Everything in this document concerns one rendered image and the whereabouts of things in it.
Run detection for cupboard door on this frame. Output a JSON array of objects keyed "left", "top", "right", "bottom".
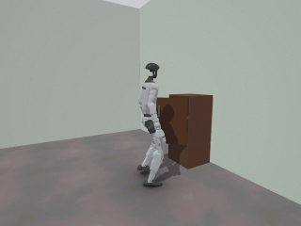
[{"left": 156, "top": 97, "right": 188, "bottom": 145}]

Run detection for robot left forearm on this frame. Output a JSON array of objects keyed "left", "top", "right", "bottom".
[{"left": 139, "top": 103, "right": 146, "bottom": 116}]

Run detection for robot right hand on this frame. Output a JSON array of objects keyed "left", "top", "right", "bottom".
[{"left": 155, "top": 128, "right": 166, "bottom": 147}]

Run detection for right robot upper arm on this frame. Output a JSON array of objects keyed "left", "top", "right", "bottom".
[{"left": 147, "top": 83, "right": 159, "bottom": 109}]

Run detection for robot right shin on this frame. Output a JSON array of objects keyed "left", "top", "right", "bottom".
[{"left": 148, "top": 153, "right": 164, "bottom": 183}]

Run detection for left robot upper arm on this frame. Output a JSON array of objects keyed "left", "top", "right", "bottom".
[{"left": 138, "top": 83, "right": 144, "bottom": 104}]

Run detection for robot left thigh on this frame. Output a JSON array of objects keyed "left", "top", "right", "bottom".
[{"left": 151, "top": 133, "right": 157, "bottom": 149}]

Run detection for robot right forearm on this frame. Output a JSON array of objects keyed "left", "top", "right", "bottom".
[{"left": 149, "top": 103, "right": 161, "bottom": 130}]

